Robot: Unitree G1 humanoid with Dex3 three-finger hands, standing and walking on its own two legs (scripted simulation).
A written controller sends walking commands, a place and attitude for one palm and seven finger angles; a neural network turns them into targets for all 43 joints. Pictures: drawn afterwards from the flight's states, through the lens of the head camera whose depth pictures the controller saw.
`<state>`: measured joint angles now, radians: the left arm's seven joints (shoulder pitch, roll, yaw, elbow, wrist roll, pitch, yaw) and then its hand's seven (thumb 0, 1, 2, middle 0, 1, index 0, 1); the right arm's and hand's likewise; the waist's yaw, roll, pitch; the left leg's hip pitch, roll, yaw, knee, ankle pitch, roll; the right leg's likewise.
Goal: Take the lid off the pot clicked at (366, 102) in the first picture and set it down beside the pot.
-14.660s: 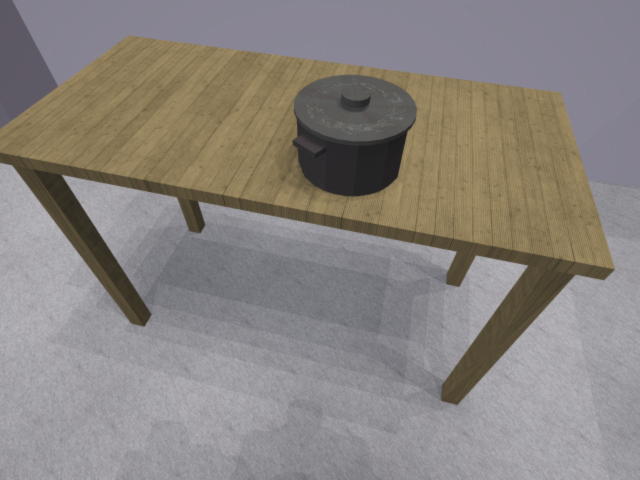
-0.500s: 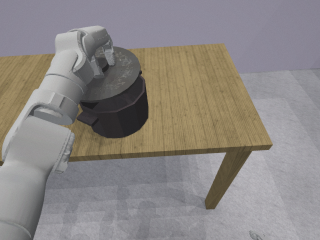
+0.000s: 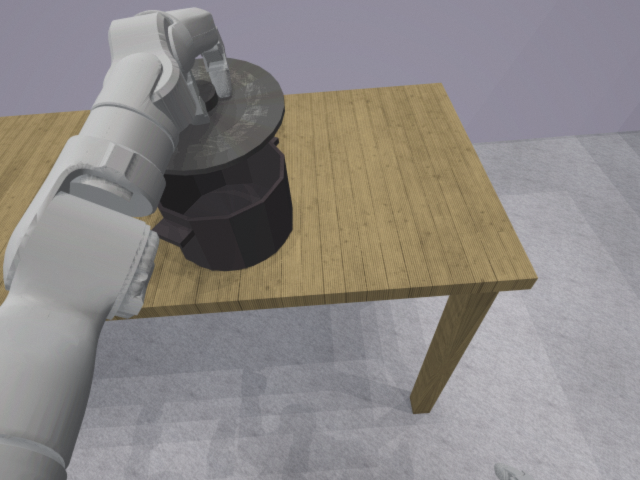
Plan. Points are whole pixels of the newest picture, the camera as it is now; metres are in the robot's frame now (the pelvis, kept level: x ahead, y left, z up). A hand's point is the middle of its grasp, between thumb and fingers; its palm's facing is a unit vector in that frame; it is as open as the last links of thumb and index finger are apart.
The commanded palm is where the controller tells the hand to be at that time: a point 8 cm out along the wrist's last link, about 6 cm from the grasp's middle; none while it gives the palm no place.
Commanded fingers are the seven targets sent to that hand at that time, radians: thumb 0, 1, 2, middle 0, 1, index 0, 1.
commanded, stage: lift the lid straight up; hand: left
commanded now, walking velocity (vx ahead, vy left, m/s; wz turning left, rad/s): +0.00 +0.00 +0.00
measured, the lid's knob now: (196, 97) +0.51 +0.12 +0.23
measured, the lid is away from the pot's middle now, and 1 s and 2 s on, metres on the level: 0.01 0.03 0.17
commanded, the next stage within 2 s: move the lid sideways beside the pot in 0.70 s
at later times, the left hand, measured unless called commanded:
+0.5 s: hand (181, 49) +0.51 +0.12 +0.29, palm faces -0.20 -0.10 -0.98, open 7.4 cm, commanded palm +0.49 +0.12 +0.36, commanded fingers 0.00 0.62 0.95 -0.81 -1.08 -0.90 -1.09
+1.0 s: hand (154, 53) +0.50 +0.15 +0.29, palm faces -0.20 -0.08 -0.98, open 7.4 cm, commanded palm +0.48 +0.15 +0.36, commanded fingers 0.00 0.62 0.95 -0.81 -1.08 -0.90 -1.09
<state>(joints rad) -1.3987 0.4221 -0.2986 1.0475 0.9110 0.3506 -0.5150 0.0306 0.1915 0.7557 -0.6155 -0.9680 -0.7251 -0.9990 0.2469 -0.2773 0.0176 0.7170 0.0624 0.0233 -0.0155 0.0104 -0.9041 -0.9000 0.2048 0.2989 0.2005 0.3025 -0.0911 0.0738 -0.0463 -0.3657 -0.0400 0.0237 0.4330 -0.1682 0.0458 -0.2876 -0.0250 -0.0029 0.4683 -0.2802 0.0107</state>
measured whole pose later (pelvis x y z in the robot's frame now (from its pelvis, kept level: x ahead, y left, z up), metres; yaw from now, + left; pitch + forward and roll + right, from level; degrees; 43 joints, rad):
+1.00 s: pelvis +0.00 +0.00 +0.00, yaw +0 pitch +7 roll +0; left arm -1.50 0.49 -0.30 1.06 0.97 0.37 -0.56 0.04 0.19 0.76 -0.62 -0.97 -0.73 -1.00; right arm 0.22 -0.28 0.02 0.70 0.07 0.04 -0.02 0.01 -0.90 -0.90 0.20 0.30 0.20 0.30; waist -0.10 0.06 -0.06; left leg -0.39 -0.04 0.03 0.44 -0.17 0.05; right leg -0.30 -0.03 0.00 0.45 -0.28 0.02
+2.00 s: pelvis +0.01 +0.02 +0.00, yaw +0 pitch +8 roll -1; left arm -1.40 0.77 -0.22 0.97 1.00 0.22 -0.62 0.04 0.19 0.75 -0.61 -0.97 -0.73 -1.01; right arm 0.27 -0.29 0.01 0.70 0.09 0.09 -0.02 0.01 -0.90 -0.90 0.21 0.30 0.20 0.30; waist -0.08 0.05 -0.03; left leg -0.42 -0.04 0.02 0.47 -0.19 0.07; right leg -0.29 -0.02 -0.01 0.41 -0.26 0.03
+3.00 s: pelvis +0.00 +0.01 +0.00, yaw +0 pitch +8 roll -2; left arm -1.41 0.96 -0.18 1.05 1.02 0.11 -0.64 0.04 0.19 0.75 -0.61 -0.96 -0.74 -1.01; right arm 0.29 -0.31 0.03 0.71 0.12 0.11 -0.06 0.01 -0.90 -0.90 0.21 0.30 0.20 0.30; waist -0.09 0.04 0.00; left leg -0.43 -0.02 0.01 0.50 -0.20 0.06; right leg -0.29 0.00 -0.01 0.40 -0.24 0.02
